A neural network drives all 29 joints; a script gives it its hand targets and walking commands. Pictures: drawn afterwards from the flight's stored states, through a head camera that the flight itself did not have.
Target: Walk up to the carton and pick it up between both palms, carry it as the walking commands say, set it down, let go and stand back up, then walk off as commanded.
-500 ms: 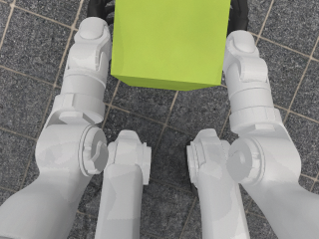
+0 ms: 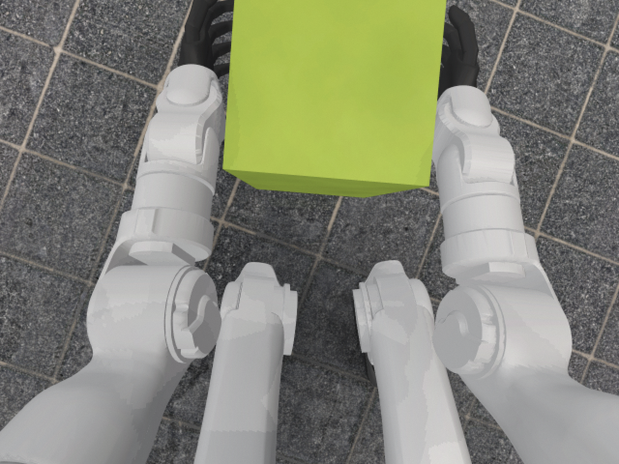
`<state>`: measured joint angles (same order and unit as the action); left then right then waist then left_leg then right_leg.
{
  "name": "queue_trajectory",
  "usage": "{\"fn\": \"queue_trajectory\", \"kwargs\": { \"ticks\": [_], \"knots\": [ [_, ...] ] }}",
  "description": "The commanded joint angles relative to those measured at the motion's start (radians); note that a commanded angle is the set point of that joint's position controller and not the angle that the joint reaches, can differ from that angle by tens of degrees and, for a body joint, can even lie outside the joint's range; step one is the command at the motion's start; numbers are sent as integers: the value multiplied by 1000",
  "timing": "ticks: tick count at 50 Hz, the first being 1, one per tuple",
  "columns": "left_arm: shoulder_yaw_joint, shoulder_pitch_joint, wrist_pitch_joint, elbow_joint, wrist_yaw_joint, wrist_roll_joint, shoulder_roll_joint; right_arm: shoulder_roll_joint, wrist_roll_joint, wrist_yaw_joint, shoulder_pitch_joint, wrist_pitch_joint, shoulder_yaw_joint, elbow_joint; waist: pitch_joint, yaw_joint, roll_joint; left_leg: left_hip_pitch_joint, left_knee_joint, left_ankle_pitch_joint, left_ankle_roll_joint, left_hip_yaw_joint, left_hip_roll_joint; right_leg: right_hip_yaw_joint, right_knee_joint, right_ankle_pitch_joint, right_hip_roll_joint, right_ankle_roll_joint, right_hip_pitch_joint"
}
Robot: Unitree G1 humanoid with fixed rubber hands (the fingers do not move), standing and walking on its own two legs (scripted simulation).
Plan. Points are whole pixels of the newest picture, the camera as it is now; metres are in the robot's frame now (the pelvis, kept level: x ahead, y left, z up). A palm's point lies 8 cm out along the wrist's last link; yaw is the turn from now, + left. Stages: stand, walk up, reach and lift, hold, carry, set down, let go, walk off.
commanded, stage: reach and lift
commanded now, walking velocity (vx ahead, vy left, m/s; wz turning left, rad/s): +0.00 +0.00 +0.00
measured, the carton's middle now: (324, 82) +0.54 +0.00 -0.17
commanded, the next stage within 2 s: none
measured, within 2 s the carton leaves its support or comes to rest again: neither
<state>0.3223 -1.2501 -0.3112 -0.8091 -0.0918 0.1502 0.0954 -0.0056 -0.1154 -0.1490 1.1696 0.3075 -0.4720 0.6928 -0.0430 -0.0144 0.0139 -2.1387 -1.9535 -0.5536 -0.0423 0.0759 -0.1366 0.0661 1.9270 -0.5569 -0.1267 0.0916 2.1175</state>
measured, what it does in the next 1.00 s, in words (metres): rises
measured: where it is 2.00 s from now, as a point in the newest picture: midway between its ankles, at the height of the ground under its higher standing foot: (315, 354)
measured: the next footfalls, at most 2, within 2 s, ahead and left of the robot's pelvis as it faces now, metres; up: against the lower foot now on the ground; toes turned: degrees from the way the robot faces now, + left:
none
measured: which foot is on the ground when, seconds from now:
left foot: down 0.00-1.00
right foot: down 0.00-1.00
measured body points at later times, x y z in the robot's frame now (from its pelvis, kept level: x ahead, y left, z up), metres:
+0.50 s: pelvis +0.00 +0.00 +0.05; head +0.28 +0.02 +0.40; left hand +0.52 +0.14 -0.04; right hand +0.51 -0.13 -0.03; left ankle +0.10 +0.12 -0.41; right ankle +0.11 -0.13 -0.41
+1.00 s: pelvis +0.01 +0.00 +0.11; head +0.25 +0.02 +0.49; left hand +0.50 +0.14 +0.04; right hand +0.48 -0.14 +0.04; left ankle +0.10 +0.12 -0.41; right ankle +0.11 -0.13 -0.41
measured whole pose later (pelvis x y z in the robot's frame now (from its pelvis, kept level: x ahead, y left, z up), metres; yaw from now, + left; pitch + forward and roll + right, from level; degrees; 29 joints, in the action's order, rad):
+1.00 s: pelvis +0.01 +0.00 +0.11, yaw +1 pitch +37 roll -2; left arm 0.37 -1.01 -0.31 -0.80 -0.07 0.21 0.00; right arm -0.10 -0.19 -0.12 0.93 0.33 -0.51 0.66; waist 0.12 -0.03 0.00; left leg -1.75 -1.60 -0.50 -0.04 0.11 -0.15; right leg 0.10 1.59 -0.51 -0.13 0.07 1.73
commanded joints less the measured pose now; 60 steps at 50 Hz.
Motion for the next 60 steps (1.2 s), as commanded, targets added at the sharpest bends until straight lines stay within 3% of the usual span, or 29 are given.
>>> {"fn": "queue_trajectory", "kwargs": {
  "ticks": [1,18,60],
  "knots": [
    [-442,-600,27,46,237,-119,-1078,-1003,126,242,751,-23,547,-50,1264,-9,-69,727,207,378,1,-133,-35,-171,-150,340,-61,-38,-620],
    [-383,-548,14,5,249,-66,-1113,-1056,72,257,690,-3,496,-11,1196,-15,-56,763,330,291,8,-131,-45,-159,-283,274,-58,-39,-683],
    [-429,-280,46,19,234,-50,-1218,-1160,35,267,396,-25,547,-15,1092,-31,-60,1048,622,309,10,-88,-57,-115,-574,310,-60,-42,-988]
  ]
}}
